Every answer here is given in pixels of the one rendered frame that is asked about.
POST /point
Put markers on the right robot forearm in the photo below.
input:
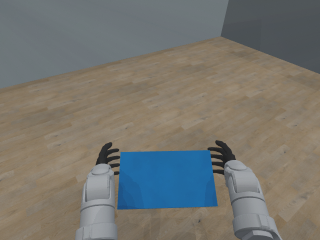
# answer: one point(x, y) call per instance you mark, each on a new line
point(251, 217)

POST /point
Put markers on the left robot hand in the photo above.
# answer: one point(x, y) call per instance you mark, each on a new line
point(103, 159)

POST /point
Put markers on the right robot hand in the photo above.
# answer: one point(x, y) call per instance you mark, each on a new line
point(226, 156)

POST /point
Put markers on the carton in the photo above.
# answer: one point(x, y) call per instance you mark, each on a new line
point(166, 179)

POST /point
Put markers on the left robot forearm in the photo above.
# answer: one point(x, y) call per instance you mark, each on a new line
point(97, 217)

